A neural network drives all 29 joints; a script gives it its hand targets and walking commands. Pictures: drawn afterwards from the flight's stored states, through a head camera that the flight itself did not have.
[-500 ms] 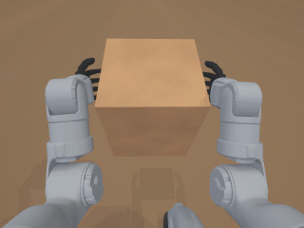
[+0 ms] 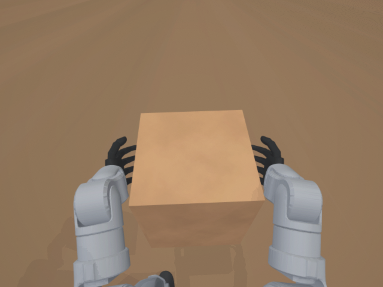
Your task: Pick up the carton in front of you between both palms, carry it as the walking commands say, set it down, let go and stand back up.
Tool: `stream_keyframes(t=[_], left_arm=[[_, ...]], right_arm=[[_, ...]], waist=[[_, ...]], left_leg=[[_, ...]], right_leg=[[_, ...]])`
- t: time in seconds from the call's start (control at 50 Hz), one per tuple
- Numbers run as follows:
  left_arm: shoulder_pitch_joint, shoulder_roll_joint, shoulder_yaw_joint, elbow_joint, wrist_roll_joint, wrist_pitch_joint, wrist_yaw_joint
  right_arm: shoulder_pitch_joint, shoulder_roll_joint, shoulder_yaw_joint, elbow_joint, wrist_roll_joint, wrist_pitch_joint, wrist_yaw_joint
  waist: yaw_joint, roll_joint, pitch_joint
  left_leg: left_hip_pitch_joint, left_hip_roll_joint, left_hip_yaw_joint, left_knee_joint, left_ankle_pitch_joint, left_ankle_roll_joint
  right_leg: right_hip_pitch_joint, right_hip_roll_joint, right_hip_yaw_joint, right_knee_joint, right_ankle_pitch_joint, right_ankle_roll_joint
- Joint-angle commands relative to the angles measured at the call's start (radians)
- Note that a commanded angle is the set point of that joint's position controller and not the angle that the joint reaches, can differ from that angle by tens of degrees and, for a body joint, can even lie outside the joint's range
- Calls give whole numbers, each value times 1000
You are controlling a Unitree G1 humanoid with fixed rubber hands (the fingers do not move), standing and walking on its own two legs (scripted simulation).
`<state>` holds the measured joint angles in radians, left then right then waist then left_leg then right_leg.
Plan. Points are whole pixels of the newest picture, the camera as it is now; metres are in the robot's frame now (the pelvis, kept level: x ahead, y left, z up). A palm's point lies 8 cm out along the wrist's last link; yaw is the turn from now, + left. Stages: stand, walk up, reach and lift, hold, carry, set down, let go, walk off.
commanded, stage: carry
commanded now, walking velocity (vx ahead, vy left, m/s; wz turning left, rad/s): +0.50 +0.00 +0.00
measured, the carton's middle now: (193, 183) +0.32 +0.00 +0.01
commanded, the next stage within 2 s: none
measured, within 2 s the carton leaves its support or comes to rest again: neither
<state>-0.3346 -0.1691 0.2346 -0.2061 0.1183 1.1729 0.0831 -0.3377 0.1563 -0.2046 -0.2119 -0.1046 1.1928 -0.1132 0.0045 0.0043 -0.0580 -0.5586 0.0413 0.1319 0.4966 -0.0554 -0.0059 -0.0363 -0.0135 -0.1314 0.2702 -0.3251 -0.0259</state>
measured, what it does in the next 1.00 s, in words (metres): walks ahead: left foot, then right foot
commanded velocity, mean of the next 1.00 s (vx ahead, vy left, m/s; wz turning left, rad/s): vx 0.50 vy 0.00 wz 0.00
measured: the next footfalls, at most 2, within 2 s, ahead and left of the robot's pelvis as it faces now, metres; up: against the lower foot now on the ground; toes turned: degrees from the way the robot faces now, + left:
left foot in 0.06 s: +0.20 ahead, +0.10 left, +0.00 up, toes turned +8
right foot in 0.52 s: +0.52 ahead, -0.14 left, +0.00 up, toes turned -14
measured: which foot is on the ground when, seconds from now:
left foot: up 0.00-0.04, down 0.06-0.56, up 0.58-0.98, down 1.00-1.00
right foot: down 0.00-0.08, up 0.10-0.50, down 0.52-1.00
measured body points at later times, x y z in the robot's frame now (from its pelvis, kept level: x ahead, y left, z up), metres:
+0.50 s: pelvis +0.33 -0.01 -0.01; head +0.27 -0.01 +0.43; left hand +0.60 +0.13 +0.09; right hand +0.59 -0.18 +0.09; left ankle +0.17 +0.10 -0.74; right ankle +0.47 -0.14 -0.73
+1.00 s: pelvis +0.65 -0.01 -0.01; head +0.61 -0.01 +0.43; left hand +0.92 +0.14 +0.09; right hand +0.91 -0.17 +0.09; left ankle +0.78 +0.09 -0.74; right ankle +0.49 -0.13 -0.74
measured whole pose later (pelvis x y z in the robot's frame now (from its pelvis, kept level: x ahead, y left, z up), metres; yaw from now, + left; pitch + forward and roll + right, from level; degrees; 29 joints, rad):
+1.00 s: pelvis +0.65 -0.01 -0.01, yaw -1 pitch +3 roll -1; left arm -0.15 -0.13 0.09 -0.36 0.12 1.22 0.08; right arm -0.13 0.13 -0.09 -0.38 -0.12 1.24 -0.09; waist 0.01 0.00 -0.16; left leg -0.47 0.08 0.21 0.46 -0.09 0.02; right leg 0.04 -0.07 -0.21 0.33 -0.41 0.05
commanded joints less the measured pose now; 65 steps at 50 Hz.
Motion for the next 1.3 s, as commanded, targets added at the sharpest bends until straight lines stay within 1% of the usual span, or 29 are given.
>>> stream_keyframes(t=[0.0,0.02,0.04,0.06,0.08,0.14,0.18,0.26,0.34,0.44,0.5,0.52,0.54,0.56,0.58,0.62,0.66,0.7,0.78,0.88,0.94,0.98,1.0,1.02,1.04,1.1,1.14,1.18,1.28], left_arm=[[-428,-910,-803,-112,-386,13,-244],[-380,-914,-819,-109,-390,18,-249],[-352,-887,-816,-120,-388,25,-253],[-339,-888,-831,-138,-400,40,-258],[-313,-866,-829,-142,-401,47,-264],[-336,-911,-852,-142,-424,34,-274],[-319,-924,-856,-139,-423,27,-271],[-262,-904,-852,-119,-393,26,-252],[-256,-862,-846,-134,-384,39,-242],[-267,-798,-823,-121,-385,68,-242],[-246,-783,-802,-83,-383,76,-242],[-229,-783,-789,-66,-376,74,-244],[-244,-783,-775,-47,-368,65,-247],[-220,-827,-783,-35,-381,59,-250],[-249,-864,-796,-73,-396,51,-254],[-295,-934,-822,-121,-420,30,-263],[-306,-958,-842,-145,-435,13,-272],[-275,-939,-845,-151,-441,8,-278],[-239,-886,-851,-186,-445,12,-281],[-206,-811,-834,-196,-417,40,-264],[-213,-780,-826,-171,-401,60,-256],[-232,-768,-827,-162,-396,71,-251],[-246,-752,-827,-162,-395,78,-249],[-282,-773,-841,-189,-406,88,-246],[-301,-785,-844,-179,-409,88,-248],[-311,-883,-855,-171,-419,54,-255],[-303,-922,-868,-177,-411,35,-248],[-269,-929,-870,-185,-401,20,-237],[-228,-881,-867,-224,-385,25,-219]], right_arm=[[-463,968,796,-98,367,-11,235],[-400,936,795,-98,359,-7,242],[-332,931,792,-92,363,3,250],[-292,907,774,-68,345,3,258],[-236,920,768,-49,343,1,263],[-287,955,792,-110,376,-1,277],[-306,958,804,-130,399,-3,286],[-267,915,806,-122,410,2,299],[-266,865,802,-137,410,13,298],[-261,805,784,-115,385,38,282],[-276,788,783,-106,383,50,277],[-286,777,783,-106,386,55,276],[-319,811,799,-129,401,62,275],[-331,823,806,-130,403,58,281],[-341,871,814,-119,409,46,285],[-335,924,817,-129,410,20,288],[-324,942,833,-148,397,0,281],[-283,959,838,-147,384,-13,272],[-235,924,834,-175,365,-15,258],[-224,846,821,-201,373,20,257],[-237,805,803,-185,377,44,265],[-223,786,784,-155,375,53,270],[-213,778,771,-135,372,54,273],[-219,782,758,-105,364,48,278],[-219,817,764,-99,377,44,281],[-289,919,794,-158,411,23,290],[-303,943,806,-178,423,7,296],[-281,935,812,-196,431,1,301],[-241,865,808,-234,429,9,302]], waist=[[10,-148,-366],[-5,-111,-413],[-26,-25,-481],[-27,206,-551],[-31,266,-494],[-21,32,-366],[-16,69,-318],[-15,127,-242],[-17,123,-162],[-26,139,-94],[-1,88,-195],[23,-16,-271],[30,-303,-377],[28,-321,-351],[16,-228,-356],[8,-50,-337],[3,-96,-324],[4,-139,-298],[9,-135,-236],[17,-143,-164],[12,-150,-130],[-15,-82,-205],[-38,42,-251],[-42,317,-342],[-32,317,-310],[-22,65,-316],[-17,100,-318],[-18,132,-294],[-19,129,-214]], left_leg=[[262,-72,107,-160,108,25],[481,-62,109,-130,67,42],[717,105,-98,-103,12,79],[972,363,-521,-106,-17,239],[970,388,-636,-163,53,299],[711,327,-399,-217,79,202],[558,278,-268,-295,-63,153],[492,233,-150,-380,-182,147],[486,203,-65,-382,-77,124],[540,204,-32,-317,11,102],[455,141,71,28,272,53],[275,103,75,255,141,11],[2,-10,54,597,-111,-43],[-136,-44,-58,739,-408,-23],[-159,21,-121,812,-403,9],[-126,96,-145,741,-295,27],[-55,101,-112,618,-205,19],[-41,98,-77,502,-170,5],[-66,85,-18,229,-77,-18],[-2,51,49,36,18,0],[84,39,84,-29,-17,21],[380,-22,149,-55,-105,30],[576,112,-72,-122,-227,58],[805,361,-521,-234,-323,202],[822,397,-633,-289,-148,231],[684,336,-353,-237,38,154],[603,296,-228,-287,-32,114],[598,275,-163,-326,-61,118],[642,226,-42,-338,79,126]], right_leg=[[186,-157,-3,204,850,-37],[46,-140,-27,322,786,-13],[-162,-124,-21,523,462,20],[-507,-18,20,787,92,50],[-703,38,74,946,-188,38],[-694,-98,144,898,-72,18],[-600,-105,106,748,-8,33],[-586,-108,39,513,143,70],[-553,-91,-23,339,272,67],[-492,-76,-62,223,293,37],[-125,3,-154,180,162,10],[94,-126,51,140,52,-20],[313,-384,511,23,-72,-158],[298,-422,630,-56,116,-187],[266,-401,515,-21,218,-172],[124,-360,350,-24,229,-112],[25,-313,216,-81,123,-67],[-8,-295,150,-124,79,-71],[29,-269,73,-151,142,-89],[58,-250,3,-119,242,-73],[71,-250,-19,-35,297,-52],[-39,-183,-106,232,403,-7],[-218,-135,-117,461,302,39],[-505,-22,-85,777,50,87],[-669,-1,26,921,-172,66],[-667,-123,124,936,-38,16],[-600,-125,99,834,57,20],[-610,-120,69,743,110,33],[-640,-98,-7,450,233,53]])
